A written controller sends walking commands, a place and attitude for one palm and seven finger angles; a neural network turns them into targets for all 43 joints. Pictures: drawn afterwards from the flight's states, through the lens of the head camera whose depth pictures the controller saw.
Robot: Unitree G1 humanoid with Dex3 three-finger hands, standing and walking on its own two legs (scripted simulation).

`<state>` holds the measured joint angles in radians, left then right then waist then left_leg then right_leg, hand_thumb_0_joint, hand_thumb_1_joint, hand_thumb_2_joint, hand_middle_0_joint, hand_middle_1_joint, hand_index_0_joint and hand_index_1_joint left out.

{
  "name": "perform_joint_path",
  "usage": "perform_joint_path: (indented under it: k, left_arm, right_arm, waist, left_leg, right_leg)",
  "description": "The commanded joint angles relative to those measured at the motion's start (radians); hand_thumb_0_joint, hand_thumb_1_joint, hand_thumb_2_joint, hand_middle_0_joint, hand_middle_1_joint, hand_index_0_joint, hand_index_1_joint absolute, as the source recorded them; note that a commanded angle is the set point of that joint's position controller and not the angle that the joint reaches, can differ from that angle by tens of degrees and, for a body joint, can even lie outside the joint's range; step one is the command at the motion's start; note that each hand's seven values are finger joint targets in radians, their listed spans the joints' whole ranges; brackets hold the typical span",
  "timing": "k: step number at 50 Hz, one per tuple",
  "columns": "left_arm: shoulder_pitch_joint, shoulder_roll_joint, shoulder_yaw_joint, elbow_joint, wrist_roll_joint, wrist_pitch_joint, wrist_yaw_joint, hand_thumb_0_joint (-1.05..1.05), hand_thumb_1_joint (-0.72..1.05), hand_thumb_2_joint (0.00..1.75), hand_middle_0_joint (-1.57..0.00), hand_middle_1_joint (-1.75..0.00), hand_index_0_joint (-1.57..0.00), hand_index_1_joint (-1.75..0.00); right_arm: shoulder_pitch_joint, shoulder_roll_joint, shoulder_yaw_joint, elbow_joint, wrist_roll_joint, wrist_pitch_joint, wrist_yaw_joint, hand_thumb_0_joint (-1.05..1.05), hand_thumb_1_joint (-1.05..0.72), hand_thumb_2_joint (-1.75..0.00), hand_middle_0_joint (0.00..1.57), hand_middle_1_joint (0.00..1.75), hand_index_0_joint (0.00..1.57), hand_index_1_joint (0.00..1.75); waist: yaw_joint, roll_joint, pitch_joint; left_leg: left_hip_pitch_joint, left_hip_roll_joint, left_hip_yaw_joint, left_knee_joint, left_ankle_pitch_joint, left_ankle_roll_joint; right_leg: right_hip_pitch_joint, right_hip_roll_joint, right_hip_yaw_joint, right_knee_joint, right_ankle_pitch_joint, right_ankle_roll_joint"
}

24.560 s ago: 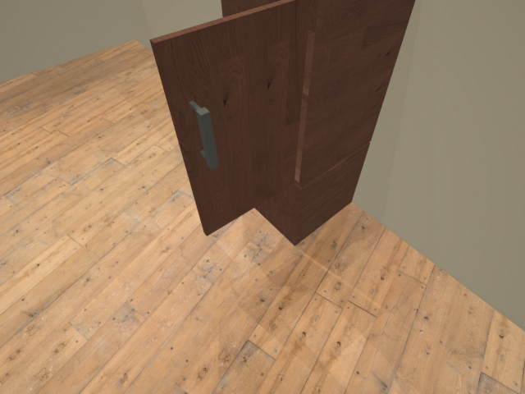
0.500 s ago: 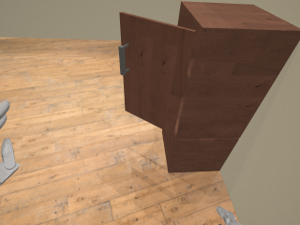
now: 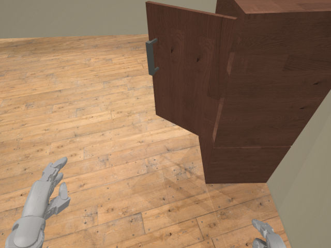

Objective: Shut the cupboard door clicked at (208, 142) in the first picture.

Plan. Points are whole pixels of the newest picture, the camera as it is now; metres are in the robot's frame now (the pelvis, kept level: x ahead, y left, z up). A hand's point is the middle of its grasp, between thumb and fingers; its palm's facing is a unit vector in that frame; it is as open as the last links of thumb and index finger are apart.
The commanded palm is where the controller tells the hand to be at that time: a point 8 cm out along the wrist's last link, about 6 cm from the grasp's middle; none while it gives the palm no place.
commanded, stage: let the arm hang, fingers relaxed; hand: left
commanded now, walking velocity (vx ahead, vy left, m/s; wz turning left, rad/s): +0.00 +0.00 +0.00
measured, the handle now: (153, 57) +0.85 +0.12 +0.05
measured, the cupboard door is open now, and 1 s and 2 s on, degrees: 53 53 53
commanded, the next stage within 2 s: look to check the result in 0.98 s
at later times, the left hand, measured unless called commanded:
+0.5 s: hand out of the picture -0.08 +0.17 -0.16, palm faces +0.03 -0.98 -0.20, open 7.3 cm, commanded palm none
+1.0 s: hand out of the picture -0.01 +0.14 -0.17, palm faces +0.03 -0.99 -0.14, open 7.4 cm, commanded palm none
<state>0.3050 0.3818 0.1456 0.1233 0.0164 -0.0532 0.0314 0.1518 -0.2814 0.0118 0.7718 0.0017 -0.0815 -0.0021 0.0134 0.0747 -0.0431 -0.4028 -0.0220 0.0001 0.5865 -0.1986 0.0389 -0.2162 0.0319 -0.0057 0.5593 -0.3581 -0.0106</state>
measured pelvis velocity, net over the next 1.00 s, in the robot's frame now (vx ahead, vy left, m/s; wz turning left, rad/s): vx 0.01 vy -0.01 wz -0.01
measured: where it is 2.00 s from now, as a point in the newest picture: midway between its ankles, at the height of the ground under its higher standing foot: outside the picture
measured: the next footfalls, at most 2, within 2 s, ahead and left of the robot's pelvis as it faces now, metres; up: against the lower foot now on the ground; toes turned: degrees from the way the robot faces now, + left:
none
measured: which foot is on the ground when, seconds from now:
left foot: down 0.00-1.00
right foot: down 0.00-1.00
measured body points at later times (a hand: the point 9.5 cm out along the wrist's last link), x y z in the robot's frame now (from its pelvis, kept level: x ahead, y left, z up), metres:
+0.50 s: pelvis +0.00 -0.01 +0.01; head +0.01 +0.00 +0.46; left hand -0.08 +0.22 -0.14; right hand -0.02 -0.24 -0.14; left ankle +0.07 +0.09 -0.73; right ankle -0.04 -0.12 -0.73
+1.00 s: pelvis +0.01 -0.01 +0.01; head +0.00 -0.01 +0.46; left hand -0.01 +0.19 -0.15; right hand -0.01 -0.23 -0.15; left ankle +0.07 +0.09 -0.73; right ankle -0.04 -0.12 -0.73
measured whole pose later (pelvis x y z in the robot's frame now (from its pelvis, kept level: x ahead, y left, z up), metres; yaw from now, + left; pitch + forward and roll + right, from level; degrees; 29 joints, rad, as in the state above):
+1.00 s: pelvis +0.01 -0.01 +0.01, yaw +0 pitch -2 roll +0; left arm 0.32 0.11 0.00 1.13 0.01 -0.01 0.03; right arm 0.31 -0.13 0.01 1.13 -0.01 0.01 -0.04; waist -0.01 -0.01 0.01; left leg -0.26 -0.02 0.00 0.42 -0.14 0.02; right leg -0.08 0.04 0.00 0.41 -0.30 -0.03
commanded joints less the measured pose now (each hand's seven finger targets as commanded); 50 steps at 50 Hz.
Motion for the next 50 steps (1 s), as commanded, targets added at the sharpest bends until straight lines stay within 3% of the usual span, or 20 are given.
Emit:
perform_joint_path:
  k: [1, 3, 6, 11, 16, 18, 26, 27, 38, 50]
  left_arm:
    - [-0.024, 0.042, -0.074, 0.286, 0.006, 0.045, -0.023, 0.00, 0.90, 0.90, -0.20, -0.30, -0.20, -0.30]
    - [-0.051, 0.028, -0.091, 0.413, 0.004, 0.054, -0.018, 0.00, 0.90, 0.90, -0.20, -0.30, -0.20, -0.30]
    - [-0.055, -0.003, -0.113, 0.591, 0.000, 0.065, -0.014, 0.00, 0.90, 0.90, -0.20, -0.30, -0.20, -0.30]
    - [0.024, -0.051, -0.111, 0.808, -0.006, 0.053, -0.011, 0.00, 0.90, 0.90, -0.20, -0.30, -0.20, -0.30]
    - [0.063, -0.072, -0.124, 0.930, -0.009, 0.047, -0.010, 0.00, 0.90, 0.90, -0.20, -0.30, -0.20, -0.30]
    - [0.076, -0.081, -0.127, 0.961, -0.009, 0.046, -0.007, 0.00, 0.90, 0.90, -0.20, -0.30, -0.20, -0.30]
    - [0.128, -0.126, -0.133, 1.022, -0.007, 0.054, 0.003, 0.00, 0.90, 0.90, -0.20, -0.30, -0.20, -0.30]
    - [0.137, -0.119, -0.132, 1.019, -0.007, 0.052, 0.003, 0.00, 0.90, 0.90, -0.20, -0.30, -0.20, -0.30]
    - [0.135, -0.153, -0.129, 1.009, -0.006, 0.047, 0.011, 0.00, 0.90, 0.90, -0.20, -0.30, -0.20, -0.30]
    - [0.119, -0.159, -0.125, 1.004, -0.008, 0.045, 0.012, 0.00, 0.90, 0.90, -0.20, -0.30, -0.20, -0.30]
  right_arm:
    - [-0.014, -0.171, -0.054, -0.055, -0.013, 0.029, -0.006, 0.00, -0.90, -0.90, 0.20, 0.30, 0.20, 0.30]
    - [-0.006, -0.135, -0.041, -0.013, -0.022, 0.054, -0.005, 0.00, -0.90, -0.90, 0.20, 0.30, 0.20, 0.30]
    - [-0.001, -0.087, -0.024, 0.053, -0.029, 0.084, -0.006, 0.00, -0.90, -0.90, 0.20, 0.30, 0.20, 0.30]
    - [0.055, -0.043, -0.022, 0.163, -0.025, 0.084, -0.025, 0.00, -0.90, -0.90, 0.20, 0.30, 0.20, 0.30]
    - [0.119, -0.037, -0.028, 0.244, -0.015, 0.084, -0.037, 0.00, -0.90, -0.90, 0.20, 0.30, 0.20, 0.30]
    - [0.143, -0.035, -0.032, 0.265, -0.011, 0.084, -0.040, 0.00, -0.90, -0.90, 0.20, 0.30, 0.20, 0.30]
    - [0.193, 0.004, -0.032, 0.318, -0.014, 0.096, -0.042, 0.00, -0.90, -0.90, 0.20, 0.30, 0.20, 0.30]
    - [0.197, 0.001, -0.033, 0.318, -0.011, 0.094, -0.042, 0.00, -0.90, -0.90, 0.20, 0.30, 0.20, 0.30]
    - [0.213, 0.058, -0.026, 0.336, -0.015, 0.088, -0.039, 0.00, -0.90, -0.90, 0.20, 0.30, 0.20, 0.30]
    - [0.213, 0.056, -0.025, 0.332, -0.014, 0.080, -0.044, 0.00, -0.90, -0.90, 0.20, 0.30, 0.20, 0.30]
  waist:
    - [-0.021, -0.276, -0.046]
    - [-0.029, -0.207, -0.007]
    - [-0.031, -0.047, 0.063]
    - [-0.017, 0.102, 0.024]
    - [-0.023, 0.024, 0.053]
    - [-0.025, -0.034, 0.061]
    - [-0.023, -0.094, 0.166]
    - [-0.020, -0.086, 0.145]
    - [-0.019, -0.080, 0.163]
    - [-0.019, -0.048, 0.134]
  left_leg:
    - [0.136, 0.119, -0.142, -0.021, 0.317, 0.015]
    - [0.146, 0.097, -0.133, -0.052, 0.234, 0.002]
    - [0.151, 0.087, -0.141, -0.136, 0.077, -0.005]
    - [0.167, 0.097, -0.140, -0.198, 0.038, -0.006]
    - [0.209, 0.108, -0.131, -0.206, 0.061, -0.004]
    - [0.225, 0.117, -0.127, -0.209, 0.074, 0.000]
    - [0.188, 0.111, -0.127, -0.261, -0.059, 0.002]
    - [0.194, 0.110, -0.126, -0.258, -0.037, 0.004]
    - [0.186, 0.103, -0.107, -0.248, 0.032, 0.000]
    - [0.210, 0.106, -0.105, -0.235, 0.103, -0.001]
  right_leg:
    - [-0.058, -0.131, 0.088, -0.069, 0.262, -0.056]
    - [-0.077, -0.144, 0.110, -0.110, 0.179, -0.065]
    - [-0.102, -0.127, 0.130, -0.185, 0.008, -0.059]
    - [0.010, -0.115, 0.120, -0.227, 0.070, -0.058]
    - [0.009, -0.114, 0.107, -0.266, 0.096, -0.055]
    - [0.006, -0.115, 0.095, -0.274, 0.098, -0.053]
    - [-0.055, -0.101, 0.093, -0.281, -0.010, -0.049]
    - [-0.041, -0.102, 0.094, -0.276, 0.006, -0.049]
    - [-0.046, -0.108, 0.092, -0.260, 0.057, -0.043]
    - [-0.004, -0.108, 0.090, -0.258, 0.126, -0.040]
